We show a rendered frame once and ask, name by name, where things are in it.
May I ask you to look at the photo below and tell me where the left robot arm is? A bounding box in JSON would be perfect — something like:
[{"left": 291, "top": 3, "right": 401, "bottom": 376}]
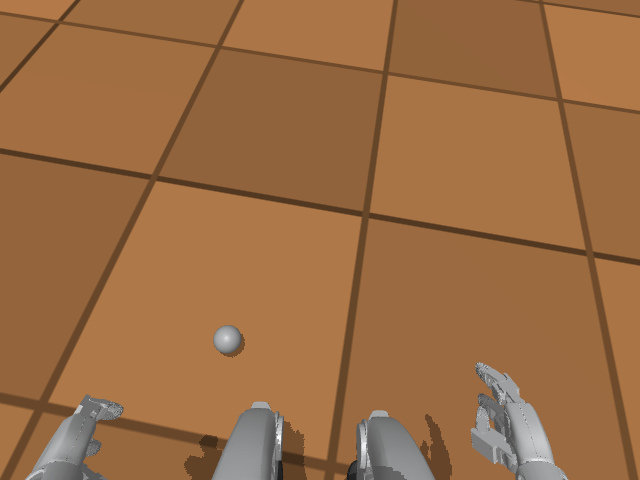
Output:
[{"left": 25, "top": 461, "right": 83, "bottom": 480}]

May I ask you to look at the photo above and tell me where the right robot hand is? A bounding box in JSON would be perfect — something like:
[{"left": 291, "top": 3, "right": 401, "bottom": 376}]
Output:
[{"left": 471, "top": 362, "right": 555, "bottom": 475}]

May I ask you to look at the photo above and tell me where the right robot arm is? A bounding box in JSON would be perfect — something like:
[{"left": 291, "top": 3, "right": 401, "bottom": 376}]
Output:
[{"left": 515, "top": 461, "right": 568, "bottom": 480}]

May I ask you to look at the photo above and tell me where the left robot hand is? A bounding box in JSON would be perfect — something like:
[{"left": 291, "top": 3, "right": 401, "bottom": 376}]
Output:
[{"left": 32, "top": 395, "right": 124, "bottom": 480}]

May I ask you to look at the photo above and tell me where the ball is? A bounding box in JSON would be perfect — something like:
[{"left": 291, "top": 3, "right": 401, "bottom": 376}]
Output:
[{"left": 213, "top": 325, "right": 242, "bottom": 354}]

